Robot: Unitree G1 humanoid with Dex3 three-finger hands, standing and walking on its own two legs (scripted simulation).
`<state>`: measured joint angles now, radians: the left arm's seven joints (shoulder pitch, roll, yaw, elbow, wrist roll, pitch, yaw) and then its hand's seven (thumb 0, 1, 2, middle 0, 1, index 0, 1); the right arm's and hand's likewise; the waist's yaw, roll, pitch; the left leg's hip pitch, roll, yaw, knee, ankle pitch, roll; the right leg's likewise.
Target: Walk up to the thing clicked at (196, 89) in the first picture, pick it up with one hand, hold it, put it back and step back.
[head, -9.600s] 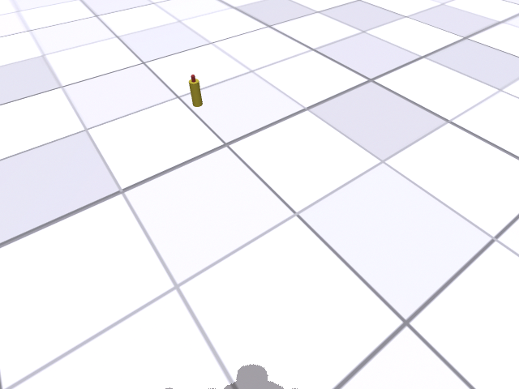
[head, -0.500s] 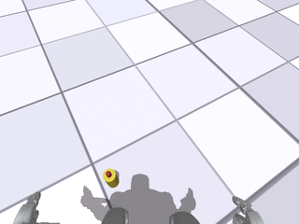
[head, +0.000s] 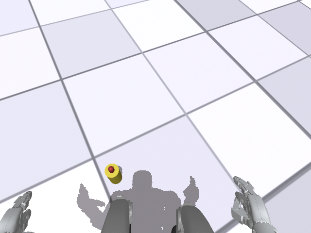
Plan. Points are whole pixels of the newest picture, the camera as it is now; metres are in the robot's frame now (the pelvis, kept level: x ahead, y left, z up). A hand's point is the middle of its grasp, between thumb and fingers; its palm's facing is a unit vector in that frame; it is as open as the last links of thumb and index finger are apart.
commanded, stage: go down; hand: left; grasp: from the side
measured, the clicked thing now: (113, 173) +0.38 +0.20 -0.55
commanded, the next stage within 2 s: approach in 1.96 s
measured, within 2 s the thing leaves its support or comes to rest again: neither
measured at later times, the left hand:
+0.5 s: hand (43, 187) +0.25 +0.35 -0.19, palm faces +0.17 -0.97 -0.20, open 17.4 cm
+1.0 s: hand (45, 177) +0.29 +0.38 -0.23, palm faces +0.16 -0.98 -0.14, open 17.3 cm
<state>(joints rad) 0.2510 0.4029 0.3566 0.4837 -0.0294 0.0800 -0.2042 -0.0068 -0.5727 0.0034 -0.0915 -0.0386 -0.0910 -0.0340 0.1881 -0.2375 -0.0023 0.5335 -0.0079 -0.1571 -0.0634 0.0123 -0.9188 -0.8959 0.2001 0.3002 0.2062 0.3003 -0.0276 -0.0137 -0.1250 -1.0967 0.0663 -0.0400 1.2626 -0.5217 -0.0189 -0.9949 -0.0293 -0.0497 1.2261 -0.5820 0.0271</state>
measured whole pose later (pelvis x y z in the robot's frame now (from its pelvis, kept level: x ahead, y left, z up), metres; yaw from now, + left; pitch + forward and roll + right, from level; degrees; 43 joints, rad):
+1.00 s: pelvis -0.06 -0.01 -0.20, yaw -5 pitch +32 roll -6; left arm -0.38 0.75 0.74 0.95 -0.17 -0.31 -0.61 -0.01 -0.50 0.06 -0.06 -0.05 -0.05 -0.05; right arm 0.10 -0.32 0.06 0.68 -0.04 -0.17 -0.06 0.01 -0.91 -0.90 0.20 0.30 0.21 0.30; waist -0.03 -0.03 -0.14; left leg -1.94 0.08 -0.13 2.00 -0.63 -0.04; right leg -1.83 0.00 -0.06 1.98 -0.71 0.02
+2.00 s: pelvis -0.07 -0.01 -0.26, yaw -6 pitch +32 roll -6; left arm -0.51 0.85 0.81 1.02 -0.20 -0.34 -0.69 -0.01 -0.51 0.07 -0.04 -0.03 -0.03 -0.04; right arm 0.09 -0.34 0.09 0.72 -0.05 -0.16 -0.04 0.01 -0.93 -0.91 0.20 0.30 0.21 0.30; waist -0.04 -0.04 -0.10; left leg -2.11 0.07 -0.15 2.18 -0.64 -0.04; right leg -1.98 0.01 -0.06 2.16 -0.74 0.02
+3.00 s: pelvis -0.07 +0.01 -0.38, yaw -15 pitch +16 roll -12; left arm -0.50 0.69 0.66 1.25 -0.26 -0.95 -0.46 -0.02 -0.60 0.03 -0.07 -0.09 -0.06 -0.09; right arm -0.17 -0.34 0.36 0.65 -0.28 -0.07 0.07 0.01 -0.94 -0.90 0.20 0.30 0.21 0.30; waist -0.15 -0.22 0.18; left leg -2.26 0.06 -0.36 2.64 -0.70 -0.07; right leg -2.10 0.10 -0.17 2.51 -0.73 0.06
